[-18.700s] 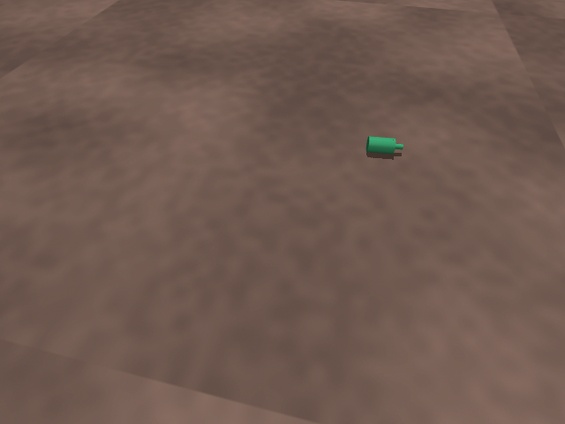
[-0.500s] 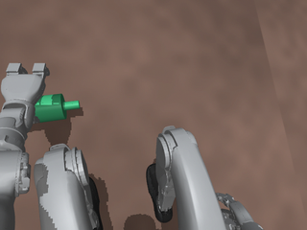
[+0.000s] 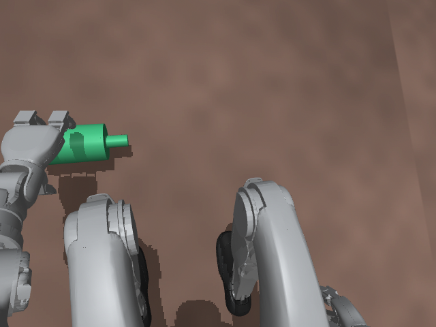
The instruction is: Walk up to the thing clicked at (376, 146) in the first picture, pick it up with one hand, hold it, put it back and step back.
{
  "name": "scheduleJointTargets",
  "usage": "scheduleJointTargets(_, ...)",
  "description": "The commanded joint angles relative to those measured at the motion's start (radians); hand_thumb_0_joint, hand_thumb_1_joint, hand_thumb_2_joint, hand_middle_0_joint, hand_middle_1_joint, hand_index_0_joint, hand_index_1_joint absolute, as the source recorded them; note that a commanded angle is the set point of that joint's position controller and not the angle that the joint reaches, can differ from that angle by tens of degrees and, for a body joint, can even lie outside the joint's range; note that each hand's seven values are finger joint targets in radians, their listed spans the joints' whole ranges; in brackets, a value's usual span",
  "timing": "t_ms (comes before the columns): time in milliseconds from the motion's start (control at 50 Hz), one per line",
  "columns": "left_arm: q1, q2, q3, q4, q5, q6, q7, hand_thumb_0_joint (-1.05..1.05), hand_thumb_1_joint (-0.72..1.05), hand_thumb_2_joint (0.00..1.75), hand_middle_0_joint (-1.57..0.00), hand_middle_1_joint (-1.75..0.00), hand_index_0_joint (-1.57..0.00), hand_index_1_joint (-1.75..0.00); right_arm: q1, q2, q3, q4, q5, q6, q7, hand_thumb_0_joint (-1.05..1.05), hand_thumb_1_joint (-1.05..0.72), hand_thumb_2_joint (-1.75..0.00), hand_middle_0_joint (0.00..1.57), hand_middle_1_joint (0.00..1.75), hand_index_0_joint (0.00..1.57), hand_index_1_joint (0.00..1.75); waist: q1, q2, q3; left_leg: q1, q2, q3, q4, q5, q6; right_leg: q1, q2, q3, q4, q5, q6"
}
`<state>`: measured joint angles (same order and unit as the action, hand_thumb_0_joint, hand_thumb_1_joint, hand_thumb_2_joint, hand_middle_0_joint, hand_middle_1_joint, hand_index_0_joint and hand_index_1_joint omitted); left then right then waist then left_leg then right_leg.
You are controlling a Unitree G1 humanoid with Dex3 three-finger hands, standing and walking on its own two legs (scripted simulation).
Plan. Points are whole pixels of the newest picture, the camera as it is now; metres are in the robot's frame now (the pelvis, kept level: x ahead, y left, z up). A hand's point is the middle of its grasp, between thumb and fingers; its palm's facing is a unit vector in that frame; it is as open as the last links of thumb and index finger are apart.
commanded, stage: approach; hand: left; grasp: from above
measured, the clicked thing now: (84, 143) +0.46 +0.25 -0.28
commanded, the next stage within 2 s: rest palm in 0.04 s
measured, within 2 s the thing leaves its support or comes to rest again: neither
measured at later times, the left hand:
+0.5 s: hand (59, 139) +0.44 +0.27 -0.19, palm faces -0.59 -0.07 -0.80, open 14.1 cm
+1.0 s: hand (63, 135) +0.46 +0.28 -0.23, palm faces -0.43 -0.08 -0.90, open 14.1 cm
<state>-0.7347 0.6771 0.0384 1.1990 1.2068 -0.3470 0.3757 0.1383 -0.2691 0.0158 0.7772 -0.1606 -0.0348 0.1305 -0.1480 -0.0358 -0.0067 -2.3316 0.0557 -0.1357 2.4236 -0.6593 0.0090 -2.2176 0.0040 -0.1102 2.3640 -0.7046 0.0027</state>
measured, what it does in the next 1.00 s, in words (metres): stands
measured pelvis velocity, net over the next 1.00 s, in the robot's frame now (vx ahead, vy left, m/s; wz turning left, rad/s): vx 0.01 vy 0.00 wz -0.06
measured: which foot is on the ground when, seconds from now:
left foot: down 0.00-1.00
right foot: down 0.00-1.00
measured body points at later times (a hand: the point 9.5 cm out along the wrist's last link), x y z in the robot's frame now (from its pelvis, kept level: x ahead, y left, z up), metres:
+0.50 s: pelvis +0.00 +0.00 +0.00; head +0.26 +0.05 +0.37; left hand +0.47 +0.27 -0.15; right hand +0.04 -0.27 -0.11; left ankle +0.08 +0.13 -0.29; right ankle +0.10 -0.12 -0.29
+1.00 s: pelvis +0.01 +0.00 -0.02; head +0.27 +0.08 +0.33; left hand +0.48 +0.28 -0.18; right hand +0.07 -0.27 -0.12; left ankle +0.08 +0.13 -0.29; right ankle +0.10 -0.12 -0.29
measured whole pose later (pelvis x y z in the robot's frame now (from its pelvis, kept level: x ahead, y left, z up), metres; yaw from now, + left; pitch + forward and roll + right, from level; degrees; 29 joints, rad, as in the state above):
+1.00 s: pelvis +0.01 +0.00 -0.02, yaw -3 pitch +30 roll -10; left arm -1.01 0.82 0.14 1.67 1.31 -0.21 0.61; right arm 0.05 -0.29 0.14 0.76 -0.27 -0.16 0.21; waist -0.30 -0.07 0.06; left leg -2.39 0.07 -0.19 2.52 -0.69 0.01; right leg -2.27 0.03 -0.15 2.43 -0.71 0.01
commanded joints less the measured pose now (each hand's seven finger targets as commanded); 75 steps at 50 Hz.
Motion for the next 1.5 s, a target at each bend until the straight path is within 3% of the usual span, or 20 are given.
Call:
scheduleJointTargets(0, -0.457, 0.224, 0.072, -0.190, 0.073, 0.000, 0.181, 0.00, -0.55, 1.00, -0.06, -1.01, -0.07, -1.01, 0.131, -0.250, -0.100, -0.015, -0.002, -0.014, -0.026, 0.00, -0.91, -0.90, 0.20, 0.30, 0.20, 0.30, -0.069, 0.394, -0.725, 0.647, -0.019, 0.048, -0.268, 0.107, -0.016, 0.167, 0.038, -0.067, -0.220, 0.177, -0.046)
scheduleJointTargets(140, -0.650, 0.218, 0.030, 0.096, 0.120, 0.186, 0.256, 0.00, -0.56, 1.03, -0.07, -1.01, -0.06, -1.01, 0.127, -0.255, -0.067, 0.026, -0.011, -0.026, -0.021, 0.00, -0.91, -0.90, 0.20, 0.30, 0.20, 0.30, -0.111, 0.399, -0.692, 0.628, -0.021, 0.065, -0.272, 0.115, -0.004, 0.107, 0.029, -0.062, -0.235, 0.210, -0.040)
scheduleJointTargets(220, -0.634, 0.155, -0.042, 0.346, 0.091, 0.251, 0.152, 0.00, -0.54, 0.99, -0.06, -1.01, -0.06, -1.01, 0.136, -0.251, -0.036, 0.011, -0.009, -0.040, -0.008, 0.00, -0.91, -0.90, 0.20, 0.30, 0.20, 0.30, -0.159, 0.265, -0.568, 0.481, -0.031, 0.067, -0.248, 0.040, 0.023, 0.113, 0.034, -0.051, -0.268, 0.152, -0.037)
scheduleJointTargets(300, -0.474, 0.213, -0.003, 0.351, 0.015, 0.260, 0.018, 0.00, -0.53, 0.98, -0.06, -1.04, -0.07, -1.03, 0.149, -0.264, -0.024, -0.037, 0.005, -0.046, -0.008, 0.00, -0.91, -0.90, 0.20, 0.30, 0.20, 0.30, -0.123, 0.182, -0.604, 0.427, -0.042, 0.075, -0.235, 0.100, 0.044, 0.273, 0.040, -0.044, -0.279, 0.206, -0.025)
scheduleJointTargets(340, -0.415, 0.161, -0.050, 0.343, -0.011, 0.245, -0.050, 0.00, -0.52, 0.96, -0.06, -1.05, -0.07, -1.04, 0.129, -0.240, -0.012, -0.068, 0.015, -0.037, -0.003, 0.00, -0.91, -0.90, 0.20, 0.30, 0.20, 0.30, -0.105, 0.154, -0.608, 0.396, -0.047, 0.086, -0.237, 0.117, 0.047, 0.332, 0.045, -0.036, -0.280, 0.218, -0.021)
scheduleJointTargets(400, -0.444, 0.278, -0.006, 0.214, -0.025, 0.189, -0.085, 0.00, -0.52, 0.95, -0.06, -1.06, -0.08, -1.04, 0.143, -0.249, 0.001, -0.082, 0.017, -0.015, -0.005, 0.00, -0.91, -0.90, 0.20, 0.30, 0.20, 0.30, -0.082, 0.182, -0.664, 0.400, -0.046, 0.085, -0.229, 0.148, 0.043, 0.396, 0.046, -0.031, -0.271, 0.248, -0.019)
scheduleJointTargets(460, -0.483, 0.336, 0.055, 0.081, -0.031, 0.095, -0.037, 0.00, -0.53, 0.96, -0.06, -1.05, -0.08, -1.03, 0.174, -0.260, 0.017, -0.087, 0.010, -0.001, -0.008, 0.00, -0.91, -0.90, 0.20, 0.30, 0.20, 0.30, -0.094, 0.189, -0.742, 0.438, -0.036, 0.079, -0.183, 0.231, 0.035, 0.477, 0.050, -0.033, -0.264, 0.340, -0.009)
scheduleJointTargets(540, -0.441, 0.430, 0.159, 0.021, 0.032, -0.018, 0.091, 0.00, -0.54, 0.97, -0.06, -1.02, -0.06, -1.01, 0.175, -0.279, 0.017, -0.062, -0.010, 0.006, -0.017, 0.00, -0.91, -0.90, 0.20, 0.30, 0.20, 0.30, -0.085, 0.265, -0.744, 0.489, -0.027, 0.074, -0.142, 0.278, 0.019, 0.432, 0.059, -0.042, -0.227, 0.359, -0.022)
scheduleJointTargets(600, -0.466, 0.390, 0.127, 0.094, 0.111, -0.048, 0.185, 0.00, -0.51, 0.95, -0.05, -1.01, -0.07, -0.99, 0.146, -0.265, 0.024, -0.041, -0.051, -0.004, -0.003, 0.00, -0.90, -0.90, 0.20, 0.30, 0.20, 0.30, -0.118, 0.327, -0.698, 0.529, -0.018, 0.064, -0.139, 0.210, 0.015, 0.329, 0.066, -0.055, -0.197, 0.292, -0.028)
scheduleJointTargets(660, -0.453, 0.361, 0.132, 0.149, 0.133, -0.014, 0.279, 0.00, -0.51, 0.96, -0.05, -0.97, -0.06, -0.96, 0.143, -0.278, 0.014, -0.017, -0.079, -0.023, 0.002, 0.00, -0.89, -0.90, 0.20, 0.30, 0.20, 0.30, -0.122, 0.390, -0.660, 0.538, -0.022, 0.057, -0.164, 0.138, -0.001, 0.239, 0.065, -0.081, -0.196, 0.200, -0.042)
scheduleJointTargets(720, -0.492, 0.294, 0.063, 0.248, 0.157, 0.047, 0.327, 0.00, -0.49, 0.95, -0.05, -0.98, -0.07, -0.97, 0.143, -0.279, 0.013, 0.022, -0.106, -0.048, 0.019, 0.00, -0.89, -0.90, 0.20, 0.30, 0.20, 0.30, -0.157, 0.401, -0.598, 0.506, -0.022, 0.050, -0.176, 0.072, -0.008, 0.165, 0.073, -0.099, -0.202, 0.143, -0.048)
scheduleJointTargets(840, -0.543, 0.295, 0.031, 0.372, 0.113, 0.137, 0.301, 0.00, -0.50, 1.01, -0.07, -0.99, -0.07, -0.99, 0.148, -0.298, 0.036, 0.023, -0.100, -0.098, 0.055, 0.00, -0.89, -0.90, 0.20, 0.30, 0.20, 0.30, -0.193, 0.311, -0.550, 0.430, -0.016, 0.039, -0.132, 0.090, 0.016, 0.189, 0.070, -0.099, -0.206, 0.199, -0.028)
scheduleJointTargets(920, -0.497, 0.386, 0.123, 0.417, 0.092, 0.152, 0.258, 0.00, -0.49, 0.97, -0.06, -1.00, -0.07, -0.99, 0.165, -0.310, 0.043, 0.009, -0.100, -0.128, 0.075, 0.00, -0.90, -0.90, 0.20, 0.30, 0.20, 0.30, -0.183, 0.299, -0.543, 0.445, -0.017, 0.035, -0.114, 0.139, 0.019, 0.232, 0.062, -0.103, -0.176, 0.252, -0.023)
scheduleJointTargets(1000, -0.436, 0.362, 0.115, 0.413, 0.074, 0.140, 0.223, 0.00, -0.50, 0.95, -0.06, -1.01, -0.07, -1.00, 0.147, -0.287, 0.054, -0.008, -0.103, -0.132, 0.087, 0.00, -0.90, -0.90, 0.20, 0.30, 0.20, 0.30, -0.169, 0.324, -0.575, 0.443, -0.016, 0.039, -0.122, 0.158, 0.018, 0.292, 0.073, -0.101, -0.179, 0.275, -0.023)
scheduleJointTargets(1060, -0.442, 0.424, 0.147, 0.310, 0.071, 0.116, 0.206, 0.00, -0.51, 0.95, -0.06, -1.00, -0.06, -0.99, 0.156, -0.293, 0.055, -0.020, -0.100, -0.124, 0.088, 0.00, -0.90, -0.90, 0.20, 0.30, 0.20, 0.30, -0.151, 0.370, -0.637, 0.483, -0.014, 0.039, -0.118, 0.211, 0.016, 0.342, 0.075, -0.101, -0.178, 0.327, -0.022)
scheduleJointTargets(1160, -0.463, 0.398, 0.128, 0.277, 0.076, 0.060, 0.220, 0.00, -0.50, 0.97, -0.07, -0.99, -0.07, -0.99, 0.166, -0.301, 0.068, -0.017, -0.106, -0.126, 0.103, 0.00, -0.90, -0.90, 0.20, 0.30, 0.20, 0.30, -0.198, 0.358, -0.598, 0.495, -0.005, 0.019, -0.089, 0.234, 0.011, 0.324, 0.080, -0.122, -0.155, 0.353, -0.018)
scheduleJointTargets(1240, -0.402, 0.425, 0.163, 0.275, 0.088, 0.033, 0.261, 0.00, -0.51, 0.98, -0.06, -0.98, -0.06, -0.98, 0.170, -0.309, 0.075, -0.004, -0.108, -0.124, 0.107, 0.00, -0.90, -0.90, 0.20, 0.30, 0.20, 0.30, -0.165, 0.374, -0.609, 0.492, -0.001, 0.015, -0.103, 0.233, 0.007, 0.347, 0.089, -0.128, -0.160, 0.352, -0.020)
scheduleJointTargets(1340, -0.447, 0.346, 0.059, 0.375, 0.113, 0.046, 0.288, 0.00, -0.39, 0.91, -0.10, -1.00, -0.12, -0.98, 0.139, -0.319, 0.085, -0.012, -0.120, -0.151, 0.117, 0.00, -0.88, -0.89, 0.20, 0.30, 0.20, 0.30, -0.205, 0.354, -0.489, 0.411, -0.010, 0.014, -0.106, 0.090, 0.009, 0.243, 0.090, -0.131, -0.171, 0.211, -0.026)
scheduleJointTargets(1380, -0.452, 0.388, 0.078, 0.357, 0.117, 0.053, 0.310, 0.00, -0.34, 0.94, -0.15, -0.99, -0.17, -0.97, 0.137, -0.338, 0.081, -0.009, -0.118, -0.165, 0.117, 0.00, -0.88, -0.89, 0.20, 0.30, 0.20, 0.30, -0.191, 0.342, -0.495, 0.415, -0.010, 0.009, -0.115, 0.076, 0.009, 0.241, 0.090, -0.136, -0.181, 0.186, -0.027)
scheduleJointTargets(1480, -0.435, 0.331, 0.037, 0.418, 0.117, 0.091, 0.352, 0.00, -0.33, 0.86, -0.14, -0.98, -0.17, -0.95, 0.112, -0.344, 0.083, 0.002, -0.121, -0.197, 0.132, 0.00, -0.88, -0.89, 0.20, 0.30, 0.20, 0.30, -0.191, 0.336, -0.474, 0.415, -0.009, 0.000, -0.136, 0.058, 0.001, 0.221, 0.095, -0.147, -0.174, 0.171, -0.029)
